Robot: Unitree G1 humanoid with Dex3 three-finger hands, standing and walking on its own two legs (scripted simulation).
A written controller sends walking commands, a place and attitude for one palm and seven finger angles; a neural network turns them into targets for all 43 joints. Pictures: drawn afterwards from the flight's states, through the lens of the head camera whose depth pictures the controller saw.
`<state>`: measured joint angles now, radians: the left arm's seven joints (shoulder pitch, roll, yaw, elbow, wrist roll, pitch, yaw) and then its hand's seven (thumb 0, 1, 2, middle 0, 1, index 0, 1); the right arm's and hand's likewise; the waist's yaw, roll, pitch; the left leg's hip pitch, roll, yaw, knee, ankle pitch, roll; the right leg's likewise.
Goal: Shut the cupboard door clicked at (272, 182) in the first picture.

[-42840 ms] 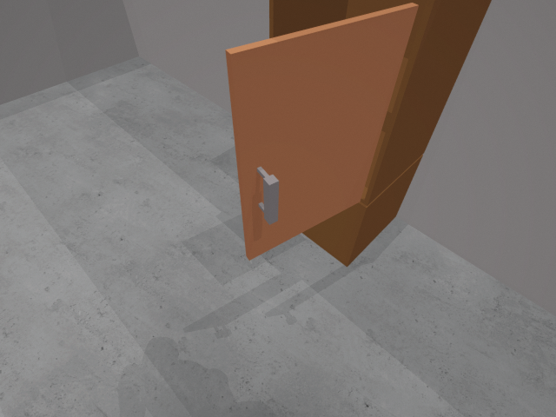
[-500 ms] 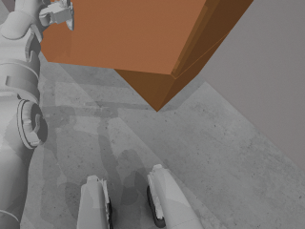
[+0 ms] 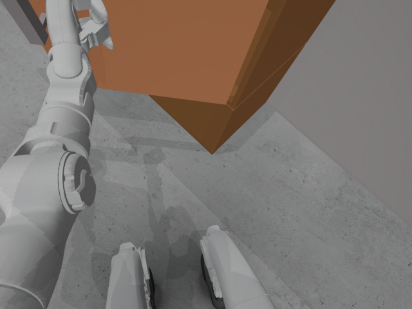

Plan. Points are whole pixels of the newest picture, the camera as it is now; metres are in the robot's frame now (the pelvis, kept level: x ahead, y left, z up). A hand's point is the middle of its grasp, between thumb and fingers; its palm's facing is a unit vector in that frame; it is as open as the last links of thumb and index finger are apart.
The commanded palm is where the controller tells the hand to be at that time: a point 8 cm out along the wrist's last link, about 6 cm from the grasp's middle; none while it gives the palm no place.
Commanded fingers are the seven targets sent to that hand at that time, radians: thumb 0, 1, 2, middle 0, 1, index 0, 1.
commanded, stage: pull the fist back off the door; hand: left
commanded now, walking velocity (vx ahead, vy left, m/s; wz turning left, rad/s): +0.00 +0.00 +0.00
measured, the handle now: out of the picture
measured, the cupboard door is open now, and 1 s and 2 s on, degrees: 40 40 40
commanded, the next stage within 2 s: draw the hand back to the body in 0.52 s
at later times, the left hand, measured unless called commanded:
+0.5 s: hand (103, 66) +0.52 +0.08 +0.08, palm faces +0.03 -1.00 -0.03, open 3.1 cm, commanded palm +0.50 +0.12 +0.08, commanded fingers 0.00 0.90 0.90 -1.30 -1.50 -1.30 -1.50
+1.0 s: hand (29, 90) +0.43 +0.14 +0.16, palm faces +0.09 -1.00 -0.03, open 3.1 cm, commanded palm +0.39 +0.18 +0.16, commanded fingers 0.00 0.90 0.90 -1.30 -1.50 -1.30 -1.50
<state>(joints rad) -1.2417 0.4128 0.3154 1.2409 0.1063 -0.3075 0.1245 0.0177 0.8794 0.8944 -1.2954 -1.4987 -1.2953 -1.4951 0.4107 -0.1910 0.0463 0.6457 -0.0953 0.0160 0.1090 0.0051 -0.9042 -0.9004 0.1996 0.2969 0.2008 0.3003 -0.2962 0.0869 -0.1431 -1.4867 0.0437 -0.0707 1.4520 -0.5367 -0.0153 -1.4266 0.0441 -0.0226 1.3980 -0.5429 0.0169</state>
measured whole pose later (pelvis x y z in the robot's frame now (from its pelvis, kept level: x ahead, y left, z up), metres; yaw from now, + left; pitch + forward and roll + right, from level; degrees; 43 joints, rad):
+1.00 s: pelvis +0.03 -0.01 +0.09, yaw +2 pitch +16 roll +0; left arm -0.38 0.19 0.15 0.60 -0.15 -0.36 -0.01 0.02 0.90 0.90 -1.30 -1.50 -1.30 -1.50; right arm 0.37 -0.23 0.00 0.58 0.03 0.08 0.00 0.01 -0.91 -0.90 0.20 0.30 0.20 0.30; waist -0.07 0.05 -0.13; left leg -0.85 0.03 -0.02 1.03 -0.45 -0.02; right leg -0.83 0.02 0.02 1.03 -0.48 0.01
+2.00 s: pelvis +0.06 +0.01 +0.16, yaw +4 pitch -3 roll +0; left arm 0.45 0.35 0.38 -0.37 -0.08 -0.03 0.11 0.02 0.90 0.90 -0.27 -0.37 -0.27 -0.37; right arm 0.21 -0.23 0.02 0.61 0.02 -0.06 -0.08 0.02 -0.90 -0.90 0.20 0.30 0.20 0.30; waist 0.07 0.08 -0.01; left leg -0.15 -0.01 -0.02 0.48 -0.27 0.01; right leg -0.11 -0.03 0.01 0.45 -0.29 0.03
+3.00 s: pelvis -0.01 +0.02 +0.15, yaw +3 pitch +0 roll -1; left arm 0.53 0.40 0.43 -0.44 -0.04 -0.20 0.13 0.02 0.89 0.89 -0.21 -0.30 -0.21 -0.30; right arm 0.20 -0.22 0.00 0.54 0.02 -0.01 -0.09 0.01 -0.90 -0.90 0.20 0.30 0.20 0.30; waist 0.00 0.02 0.01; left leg -0.38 0.00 0.00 0.59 -0.21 0.04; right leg -0.33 -0.02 0.03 0.54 -0.20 0.05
